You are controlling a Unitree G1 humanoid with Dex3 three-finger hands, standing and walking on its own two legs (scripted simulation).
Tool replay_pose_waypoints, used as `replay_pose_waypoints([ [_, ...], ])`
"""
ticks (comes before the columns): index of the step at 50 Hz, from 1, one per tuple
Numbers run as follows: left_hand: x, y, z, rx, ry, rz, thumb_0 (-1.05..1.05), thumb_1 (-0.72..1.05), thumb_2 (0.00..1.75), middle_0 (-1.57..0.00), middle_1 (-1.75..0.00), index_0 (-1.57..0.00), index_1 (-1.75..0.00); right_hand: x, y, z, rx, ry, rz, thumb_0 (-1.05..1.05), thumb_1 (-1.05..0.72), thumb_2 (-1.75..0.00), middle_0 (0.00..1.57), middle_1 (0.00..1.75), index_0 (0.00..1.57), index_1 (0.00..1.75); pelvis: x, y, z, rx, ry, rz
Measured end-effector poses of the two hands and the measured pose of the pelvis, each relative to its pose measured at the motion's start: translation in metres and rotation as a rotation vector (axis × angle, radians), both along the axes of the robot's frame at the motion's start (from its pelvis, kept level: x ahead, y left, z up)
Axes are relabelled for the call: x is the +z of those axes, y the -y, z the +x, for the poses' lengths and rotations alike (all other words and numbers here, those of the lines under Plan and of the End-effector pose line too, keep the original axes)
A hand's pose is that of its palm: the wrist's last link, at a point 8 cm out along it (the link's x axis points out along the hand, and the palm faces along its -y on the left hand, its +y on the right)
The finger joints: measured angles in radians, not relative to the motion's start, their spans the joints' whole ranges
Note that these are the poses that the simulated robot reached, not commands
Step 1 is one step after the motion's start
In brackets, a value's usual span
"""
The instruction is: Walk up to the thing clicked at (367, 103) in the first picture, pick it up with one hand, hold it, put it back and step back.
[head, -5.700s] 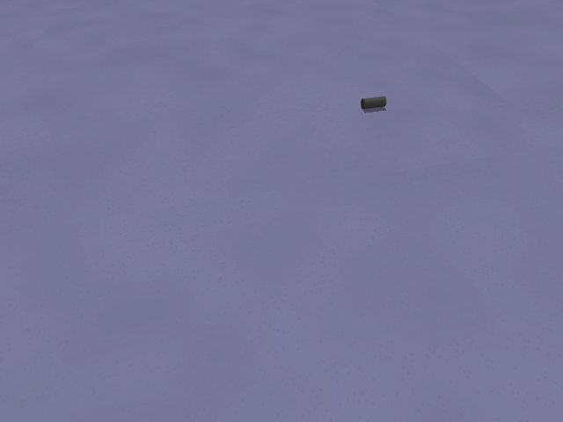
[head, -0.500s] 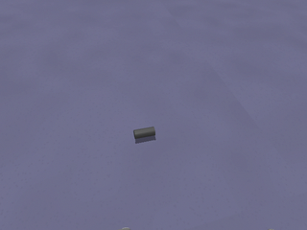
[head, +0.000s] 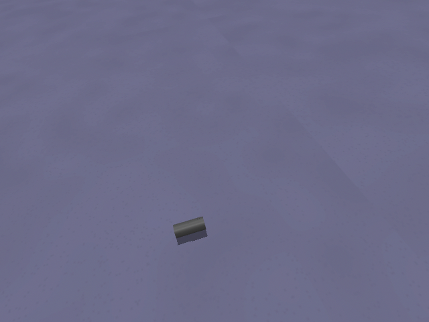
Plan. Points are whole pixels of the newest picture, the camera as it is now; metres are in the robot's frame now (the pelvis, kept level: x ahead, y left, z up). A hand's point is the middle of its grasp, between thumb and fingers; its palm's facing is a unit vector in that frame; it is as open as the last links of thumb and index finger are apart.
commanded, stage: walk up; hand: left
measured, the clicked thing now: (189, 227) +0.72 +0.25 -0.73
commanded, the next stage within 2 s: none
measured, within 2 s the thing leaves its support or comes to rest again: neither
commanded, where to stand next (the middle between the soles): +0.37 -0.07 m, yaw +4 degrees
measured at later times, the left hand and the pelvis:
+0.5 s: hand out of the picture +0.17 +0.24 -0.16, palm faces +0.02 -0.96 -0.30, open 7.4 cm; pelvis +0.15 -0.03 +0.00, yaw +4 degrees
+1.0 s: hand (163, 262) +0.29 +0.17 -0.11, palm faces +0.05 -0.89 -0.45, open 7.4 cm; pelvis +0.27 -0.12 +0.00, yaw +4 degrees
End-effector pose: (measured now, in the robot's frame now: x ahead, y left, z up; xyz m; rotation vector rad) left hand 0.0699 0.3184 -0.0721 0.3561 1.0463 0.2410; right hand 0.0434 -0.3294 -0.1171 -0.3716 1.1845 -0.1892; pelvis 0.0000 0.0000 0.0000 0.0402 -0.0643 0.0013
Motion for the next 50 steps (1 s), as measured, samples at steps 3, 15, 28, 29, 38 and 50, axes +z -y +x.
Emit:
replay_pose_waypoints([
  [3, 0.005, 0.014, 0.0, 0.016, -0.037, -0.004, 0.0, 0.9, 0.9, -0.21, -0.3, -0.2, -0.3, 0.008, 0.004, 0.028, 0.015, 0.025, 0.024, 0.01, -0.9, -0.9, 0.2, 0.3, 0.2, 0.3, 0.009, 0.01, 0.017, -0.002, -0.005, -0.008],
  [15, -0.026, 0.03, 0.024, 0.083, -0.11, -0.068, 0.0, 0.9, 0.9, -0.21, -0.3, -0.2, -0.3, 0.029, 0.011, 0.114, 0.102, -0.016, -0.013, 0.0, -0.9, -0.9, 0.2, 0.3, 0.2, 0.3, 0.007, 0.029, 0.091, 0.048, -0.016, -0.067],
  [28, -0.041, 0.036, 0.125, 0.042, -0.114, -0.104, 0.0, 0.9, 0.9, -0.21, -0.3, -0.2, -0.3, 0.053, 0.021, 0.194, 0.082, 0.115, -0.079, 0.0, -0.9, -0.9, 0.21, 0.3, 0.2, 0.3, 0.007, 0.034, 0.166, 0.065, 0.005, -0.036],
  [29, -0.039, 0.037, 0.133, 0.041, -0.104, -0.1, 0.0, 0.9, 0.9, -0.21, -0.3, -0.2, -0.3, 0.052, 0.024, 0.196, 0.083, 0.106, -0.077, 0.0, -0.9, -0.9, 0.21, 0.3, 0.2, 0.3, 0.007, 0.037, 0.171, 0.064, 0.006, -0.035],
  [38, -0.02, 0.067, 0.199, 0.026, -0.09, -0.004, 0.0, 0.9, 0.9, -0.21, -0.3, -0.2, -0.3, 0.016, 0.081, 0.235, 0.054, 0.048, -0.025, 0.0, -0.9, -0.9, 0.21, 0.3, 0.2, 0.3, -0.006, 0.084, 0.228, 0.05, -0.01, -0.007],
  [50, 0.001, 0.114, 0.21, 0.084, -0.127, 0.053, 0.0, 0.9, 0.9, -0.21, -0.3, -0.2, -0.3, -0.01, 0.09, 0.315, 0.102, -0.016, 0.064, 0.0, -0.9, -0.9, 0.2, 0.3, 0.2, 0.3, 0.003, 0.115, 0.268, 0.068, -0.026, -0.023],
])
